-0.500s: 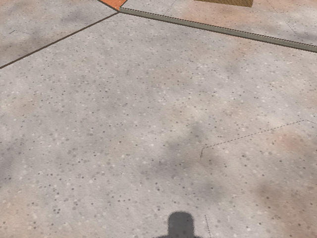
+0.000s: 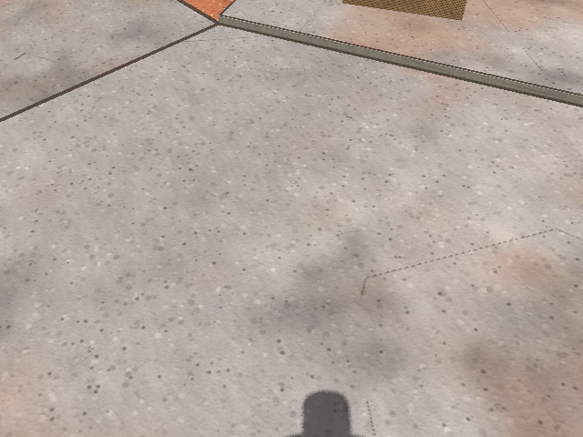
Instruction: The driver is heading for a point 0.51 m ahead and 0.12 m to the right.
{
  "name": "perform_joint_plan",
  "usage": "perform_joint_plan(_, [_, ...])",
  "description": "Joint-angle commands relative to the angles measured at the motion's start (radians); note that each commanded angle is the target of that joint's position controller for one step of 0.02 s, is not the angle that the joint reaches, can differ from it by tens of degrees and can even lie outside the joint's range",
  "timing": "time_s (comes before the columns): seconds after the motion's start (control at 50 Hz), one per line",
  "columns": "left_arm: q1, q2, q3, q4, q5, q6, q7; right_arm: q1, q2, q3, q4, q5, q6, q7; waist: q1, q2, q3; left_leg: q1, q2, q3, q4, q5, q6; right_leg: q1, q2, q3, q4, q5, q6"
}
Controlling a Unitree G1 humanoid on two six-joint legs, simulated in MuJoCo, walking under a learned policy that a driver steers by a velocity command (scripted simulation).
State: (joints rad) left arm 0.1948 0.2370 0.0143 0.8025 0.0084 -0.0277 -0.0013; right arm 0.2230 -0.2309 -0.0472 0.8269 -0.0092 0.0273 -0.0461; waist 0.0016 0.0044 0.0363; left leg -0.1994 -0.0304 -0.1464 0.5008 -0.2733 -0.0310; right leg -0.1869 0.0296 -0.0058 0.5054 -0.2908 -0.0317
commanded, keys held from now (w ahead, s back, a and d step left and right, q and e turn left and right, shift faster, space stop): no key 0.12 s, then w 0.34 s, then w+e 0.52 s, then no key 0.02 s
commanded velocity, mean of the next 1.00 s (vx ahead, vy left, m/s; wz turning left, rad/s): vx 0.32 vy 0.00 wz -0.19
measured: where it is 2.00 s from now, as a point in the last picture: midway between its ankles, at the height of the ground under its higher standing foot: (309, 433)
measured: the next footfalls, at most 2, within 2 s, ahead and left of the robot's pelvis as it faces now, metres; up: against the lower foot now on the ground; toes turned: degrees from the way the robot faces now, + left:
left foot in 0.46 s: +0.13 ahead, +0.16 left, +0.00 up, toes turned +1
right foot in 0.96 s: +0.46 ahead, -0.09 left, +0.00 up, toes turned -17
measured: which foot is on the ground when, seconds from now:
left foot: down 0.00-0.18, up 0.20-0.44, down 0.46-0.98, up 1.00-1.00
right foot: down 0.00-0.46, up 0.48-0.94, down 0.96-1.00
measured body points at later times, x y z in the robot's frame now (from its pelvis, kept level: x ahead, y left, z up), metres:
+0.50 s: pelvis +0.07 +0.05 +0.00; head +0.08 +0.07 +0.45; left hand +0.09 +0.34 -0.15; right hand +0.18 -0.23 -0.11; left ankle +0.09 +0.15 -0.74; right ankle -0.01 -0.09 -0.72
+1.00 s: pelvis +0.32 +0.01 -0.03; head +0.36 +0.00 +0.42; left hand +0.58 +0.20 -0.11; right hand +0.24 -0.25 -0.16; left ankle +0.11 +0.16 -0.69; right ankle +0.42 -0.07 -0.74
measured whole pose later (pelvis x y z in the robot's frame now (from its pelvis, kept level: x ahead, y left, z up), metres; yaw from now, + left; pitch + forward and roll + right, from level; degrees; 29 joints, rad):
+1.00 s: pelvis +0.32 +0.01 -0.03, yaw -15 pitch +1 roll +0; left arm 0.05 0.26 0.05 0.68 -0.02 -0.05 -0.06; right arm 0.37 -0.26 -0.04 0.95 -0.01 -0.05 -0.03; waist -0.03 -0.01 0.06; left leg 0.02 0.05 0.17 0.78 -0.48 -0.01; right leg -0.53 0.06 -0.08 0.64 -0.14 -0.14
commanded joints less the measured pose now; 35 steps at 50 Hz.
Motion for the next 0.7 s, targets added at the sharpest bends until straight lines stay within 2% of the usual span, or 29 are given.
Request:
perform_joint_plan(0.02, [-0.01,0.11,0.024,-0.037,-0.001,-0.014,0.004,0.009,-0.113,-0.028,-0.027,0.0,-0.01,-0.007,-0.001,-0.007,-0.031,0.032,0.045,-0.034,-0.055,0.223,0.012,-0.024,-0.082,0.091,-0.116,0.137,-0.018])
perform_joint_plan(0.12, [0.002,0.115,0.022,0.005,-0.003,-0.013,0.006,0.012,-0.111,-0.028,0.021,0.002,-0.011,-0.01,0.001,-0.008,-0.023,0.036,0.044,-0.027,-0.067,0.22,0.005,-0.017,-0.083,0.096,-0.133,0.136,-0.024])
perform_joint_plan(0.14, [0.018,0.114,0.022,0.02,-0.003,-0.011,0.008,0.027,-0.101,-0.025,0.037,0.002,-0.01,-0.011,0.001,-0.019,-0.043,0.041,0.029,-0.007,-0.064,0.142,0.006,-0.006,-0.079,0.099,-0.152,0.03,-0.028])
perform_joint_plan(0.16, [0.023,0.127,0.026,0.029,-0.007,-0.007,0.012,0.027,-0.096,-0.025,0.048,0.007,-0.01,-0.012,0.006,-0.042,-0.026,0.009,0.003,0.025,-0.035,0.023,0.009,-0.011,-0.082,0.121,-0.181,-0.143,-0.044])
perform_joint_plan(0.18, [0.038,0.166,0.038,0.036,-0.014,-0.002,0.017,0.015,-0.099,-0.027,0.047,0.013,-0.015,-0.012,0.02,-0.091,0.003,-0.068,-0.03,0.074,0.039,-0.111,0.012,-0.006,-0.118,0.189,-0.226,-0.324,-0.082])
perform_joint_plan(0.2, [0.07,0.197,0.046,0.046,-0.02,0.0,0.023,-0.017,-0.102,-0.026,0.03,0.018,-0.027,-0.01,0.036,-0.144,0.04,-0.173,-0.031,0.109,0.122,-0.169,0.015,0.01,-0.212,0.321,-0.299,-0.477,-0.139])
perform_joint_plan(0.22, [0.089,0.223,0.055,0.051,-0.023,-0.002,0.029,-0.065,-0.109,-0.025,0.006,0.025,-0.046,-0.004,0.05,-0.166,0.093,-0.255,0.009,0.118,0.203,-0.174,0.022,-0.003,-0.314,0.449,-0.364,-0.533,-0.197])
perform_joint_plan(0.24, [0.112,0.23,0.06,0.057,-0.017,-0.011,0.034,-0.105,-0.116,-0.026,-0.01,0.032,-0.065,0.004,0.066,-0.159,0.127,-0.332,0.052,0.093,0.298,-0.196,0.029,0.004,-0.37,0.524,-0.399,-0.493,-0.236])
perform_joint_plan(0.26, [0.12,0.226,0.061,0.06,-0.013,-0.021,0.035,-0.108,-0.123,-0.03,-0.011,0.036,-0.079,0.012,0.065,-0.142,0.128,-0.407,0.082,0.077,0.373,-0.225,0.036,0.055,-0.392,0.542,-0.405,-0.428,-0.252])
perform_joint_plan(0.28, [0.113,0.213,0.06,0.056,-0.018,-0.028,0.034,-0.091,-0.125,-0.032,-0.003,0.037,-0.089,0.021,0.053,-0.119,0.109,-0.45,0.105,0.074,0.393,-0.222,0.043,0.11,-0.385,0.518,-0.399,-0.371,-0.245])
perform_joint_plan(0.32, [0.084,0.203,0.06,0.044,-0.032,-0.03,0.03,-0.092,-0.111,-0.028,0.008,0.036,-0.107,0.038,0.045,-0.093,0.076,-0.395,0.113,0.109,0.283,-0.168,0.05,0.13,-0.32,0.384,-0.392,-0.229,-0.199])
perform_joint_plan(0.36, [0.076,0.22,0.066,0.045,-0.037,-0.025,0.025,-0.09,-0.083,-0.019,0.021,0.031,-0.119,0.05,0.036,-0.103,0.039,-0.231,0.079,0.162,0.151,-0.084,0.039,0.064,-0.249,0.253,-0.369,-0.108,-0.175])
perform_joint_plan(0.38, [0.08,0.227,0.069,0.048,-0.041,-0.021,0.022,-0.071,-0.083,-0.019,0.033,0.032,-0.121,0.055,0.024,-0.109,0.026,-0.144,0.058,0.189,0.092,-0.018,0.031,0.02,-0.231,0.216,-0.353,-0.088,-0.173])
perform_joint_plan(0.42, [0.079,0.218,0.066,0.054,-0.045,-0.013,0.017,0.021,-0.096,-0.027,0.077,0.036,-0.118,0.057,-0.026,-0.095,0.004,0.058,0.015,0.232,-0.005,0.107,0.025,-0.097,-0.207,0.172,-0.279,-0.107,-0.154])
perform_joint_plan(0.44, [0.082,0.192,0.056,0.055,-0.039,-0.014,0.013,0.092,-0.117,-0.037,0.103,0.04,-0.113,0.052,-0.06,-0.084,-0.015,0.159,0.003,0.23,-0.018,0.088,0.032,-0.155,-0.189,0.158,-0.218,-0.121,-0.134])
perform_joint_plan(0.46, [0.072,0.143,0.039,0.052,-0.028,-0.021,0.008,0.18,-0.152,-0.051,0.121,0.048,-0.112,0.043,-0.107,-0.04,-0.039,0.279,0.061,0.143,-0.063,0.036,0.061,-0.235,-0.146,0.105,-0.063,-0.094,-0.092])
perform_joint_plan(0.48, [0.06,0.048,0.009,0.024,-0.002,-0.03,-0.002,0.286,-0.24,-0.066,0.125,0.036,-0.111,0.03,-0.135,0.201,-0.097,0.382,0.303,-0.185,-0.186,-0.109,0.141,-0.369,-0.052,0.001,0.339,-0.188,-0.015])
perform_joint_plan(0.5, [0.062,0.075,0.02,-0.015,-0.046,-0.049,0.005,0.314,-0.307,-0.077,0.132,0.011,-0.126,0.047,-0.123,0.3,-0.086,0.377,0.453,-0.576,-0.341,-0.376,0.287,-0.56,0.039,0.08,0.566,-0.298,-0.017])
perform_joint_plan(0.52, [0.046,0.164,0.041,-0.012,-0.073,-0.061,0.009,0.229,-0.23,-0.055,0.114,0.012,-0.143,0.054,-0.095,0.149,0.014,0.312,0.445,-0.519,-0.356,-0.465,0.279,-0.641,-0.036,0.169,0.671,-0.227,-0.044])
perform_joint_plan(0.54, [0.046,0.182,0.048,-0.005,-0.078,-0.066,0.005,0.161,-0.169,-0.036,0.096,0.017,-0.153,0.056,-0.068,0.133,0.063,0.279,0.393,-0.389,-0.359,-0.378,0.231,-0.657,-0.064,0.185,0.674,-0.113,-0.064])
perform_joint_plan(0.56, [0.064,0.17,0.05,0.013,-0.065,-0.064,0.005,0.108,-0.147,-0.025,0.083,0.016,-0.156,0.059,-0.041,0.106,0.062,0.254,0.349,-0.269,-0.364,-0.233,0.195,-0.625,-0.089,0.184,0.653,-0.028,-0.062])
perform_joint_plan(0.58, [0.058,0.167,0.055,0.017,-0.051,-0.061,0.003,0.08,-0.129,-0.02,0.08,0.014,-0.154,0.059,-0.029,0.102,0.071,0.236,0.313,-0.159,-0.367,-0.087,0.165,-0.608,-0.105,0.184,0.61,0.035,-0.054])
perform_joint_plan(0.6, [0.064,0.151,0.056,0.023,-0.046,-0.055,-0.005,0.079,-0.111,-0.013,0.081,0.005,-0.15,0.057,-0.023,0.116,0.058,0.215,0.278,-0.062,-0.364,0.032,0.14,-0.565,-0.116,0.17,0.592,0.088,-0.045])
perform_joint_plan(0.64, [0.065,0.116,0.051,0.027,-0.044,-0.042,-0.016,0.112,-0.112,-0.013,0.093,-0.008,-0.151,0.051,-0.028,0.092,0.041,0.204,0.252,0.05,-0.363,0.209,0.145,-0.561,-0.111,0.141,0.588,0.161,-0.019])
perform_joint_plan(0.7, [-0.013,0.092,0.045,-0.022,-0.039,-0.032,-0.016,0.117,-0.134,-0.014,0.099,-0.013,-0.148,0.038,-0.037,0.058,0.071,0.164,0.247,0.143,-0.394,0.318,0.165,-0.587,-0.105,0.122,0.458,0.253,0.016])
